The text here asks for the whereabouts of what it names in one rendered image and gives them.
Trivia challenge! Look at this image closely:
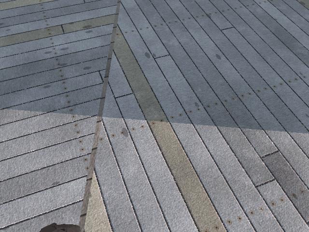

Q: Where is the robot left hand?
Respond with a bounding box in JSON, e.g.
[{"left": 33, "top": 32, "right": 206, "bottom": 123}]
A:
[{"left": 40, "top": 222, "right": 80, "bottom": 232}]

